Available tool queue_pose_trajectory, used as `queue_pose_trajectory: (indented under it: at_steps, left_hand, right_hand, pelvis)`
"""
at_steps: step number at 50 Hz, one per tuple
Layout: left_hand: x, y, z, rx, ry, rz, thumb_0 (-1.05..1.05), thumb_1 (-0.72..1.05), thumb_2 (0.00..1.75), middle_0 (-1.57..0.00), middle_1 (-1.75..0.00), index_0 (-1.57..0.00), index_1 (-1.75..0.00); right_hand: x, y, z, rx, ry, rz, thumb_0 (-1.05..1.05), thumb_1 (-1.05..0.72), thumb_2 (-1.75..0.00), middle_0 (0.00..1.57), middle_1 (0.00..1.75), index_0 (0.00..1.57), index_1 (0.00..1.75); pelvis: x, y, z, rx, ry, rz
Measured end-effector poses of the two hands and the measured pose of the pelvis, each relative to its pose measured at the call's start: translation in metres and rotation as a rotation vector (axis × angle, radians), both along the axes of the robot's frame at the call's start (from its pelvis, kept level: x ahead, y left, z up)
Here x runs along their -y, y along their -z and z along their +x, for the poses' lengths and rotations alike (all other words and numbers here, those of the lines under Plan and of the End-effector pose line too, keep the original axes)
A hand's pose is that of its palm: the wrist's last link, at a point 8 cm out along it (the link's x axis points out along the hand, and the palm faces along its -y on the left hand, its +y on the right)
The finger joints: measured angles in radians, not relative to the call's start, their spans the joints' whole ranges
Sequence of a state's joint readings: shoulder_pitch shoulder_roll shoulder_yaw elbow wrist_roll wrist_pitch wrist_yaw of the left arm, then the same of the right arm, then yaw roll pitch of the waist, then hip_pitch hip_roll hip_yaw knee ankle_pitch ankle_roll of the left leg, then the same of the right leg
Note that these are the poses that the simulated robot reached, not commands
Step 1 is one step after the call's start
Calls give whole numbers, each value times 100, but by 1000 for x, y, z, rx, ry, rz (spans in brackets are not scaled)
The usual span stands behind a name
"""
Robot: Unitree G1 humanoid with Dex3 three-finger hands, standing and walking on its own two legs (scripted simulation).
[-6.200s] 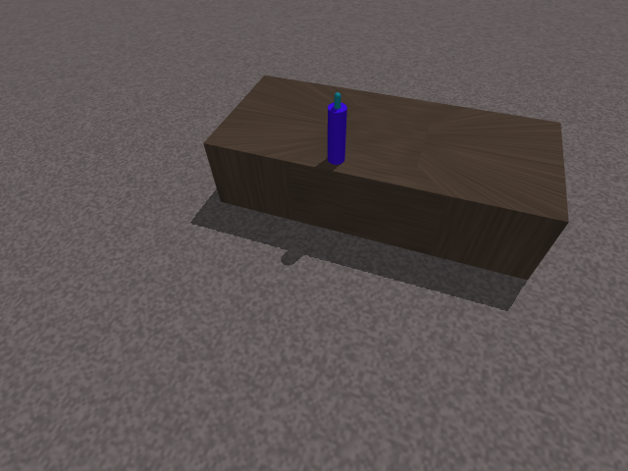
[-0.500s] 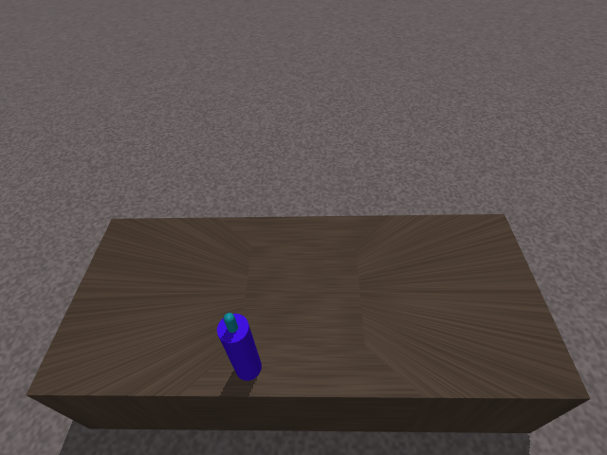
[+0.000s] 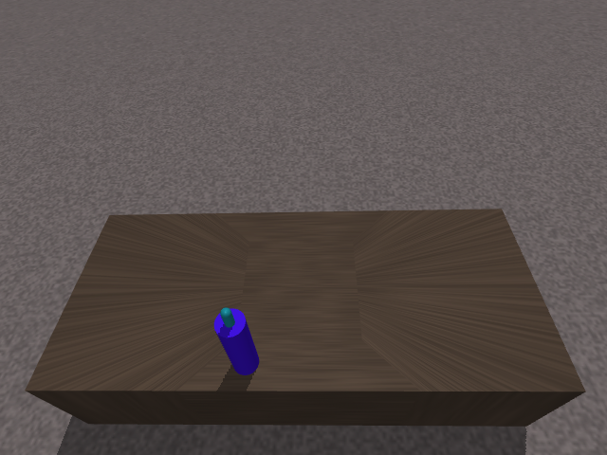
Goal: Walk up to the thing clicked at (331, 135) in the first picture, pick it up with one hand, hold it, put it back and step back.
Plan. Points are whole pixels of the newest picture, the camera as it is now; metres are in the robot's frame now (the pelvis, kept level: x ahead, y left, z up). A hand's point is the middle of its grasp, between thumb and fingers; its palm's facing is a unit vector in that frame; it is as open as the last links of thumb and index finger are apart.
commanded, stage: stand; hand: left
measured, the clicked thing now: (236, 339) +0.42 +0.19 -0.32
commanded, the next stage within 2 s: go down in 1.04 s
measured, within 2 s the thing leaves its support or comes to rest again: neither
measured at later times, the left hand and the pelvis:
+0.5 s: hand out of the picture +0.08 +0.25 -0.15, palm faces -0.03 -0.94 -0.35, open 7.4 cm; pelvis +0.00 +0.00 +0.00, yaw +0 degrees
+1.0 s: hand out of the picture +0.08 +0.25 -0.16, palm faces -0.03 -0.94 -0.34, open 7.4 cm; pelvis +0.01 +0.00 +0.00, yaw +0 degrees
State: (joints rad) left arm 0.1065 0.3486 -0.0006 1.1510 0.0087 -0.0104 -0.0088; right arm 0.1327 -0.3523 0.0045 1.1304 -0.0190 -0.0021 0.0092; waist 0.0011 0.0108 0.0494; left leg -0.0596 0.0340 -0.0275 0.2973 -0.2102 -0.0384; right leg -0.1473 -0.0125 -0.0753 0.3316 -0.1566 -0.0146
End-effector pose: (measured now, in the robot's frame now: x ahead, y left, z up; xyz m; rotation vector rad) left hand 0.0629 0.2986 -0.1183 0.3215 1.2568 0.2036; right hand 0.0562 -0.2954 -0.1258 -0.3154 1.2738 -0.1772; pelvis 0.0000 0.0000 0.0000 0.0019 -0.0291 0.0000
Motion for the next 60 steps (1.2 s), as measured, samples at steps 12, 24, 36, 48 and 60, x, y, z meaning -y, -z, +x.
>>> queue_pose_trajectory:
  at_steps: [12, 24, 36, 48, 60]
  left_hand:
    - [1, -1, 10, 26, 10, -4, 1, 90, 90, -20, -30, -20, -30]
    - [1, -1, 12, 23, 13, -2, 1, 90, 90, -20, -30, -20, -30]
    - [2, -1, 12, 13, 13, 0, 1, 90, 90, -20, -30, -20, -30]
    - [2, 0, 16, 26, 18, -4, 1, 90, 90, -20, -30, -20, -30]
    - [3, 0, 23, 63, 4, -7, 1, 88, 88, -18, -28, -18, -28]
  right_hand:
    - [0, -2, 5, 19, -4, -5, 1, -91, -90, 20, 30, 21, 30]
    - [1, -2, 10, 24, -8, -4, 1, -91, -90, 20, 30, 21, 30]
    - [1, -2, 13, 20, -8, -4, 1, -91, -90, 20, 30, 21, 30]
    - [0, -3, 15, 32, -6, -7, 1, -91, -90, 20, 30, 21, 30]
    - [-3, -4, 13, 68, 14, -8, 1, -93, -91, 20, 31, 21, 30]
  pelvis:
    - [0, 0, 1, 2, 2, 1]
    - [0, 0, 3, -1, 3, 1]
    - [1, 0, 6, -3, 4, -1]
    - [0, 0, 6, 0, 6, -2]
    - [-2, 2, 4, -22, 4, -1]
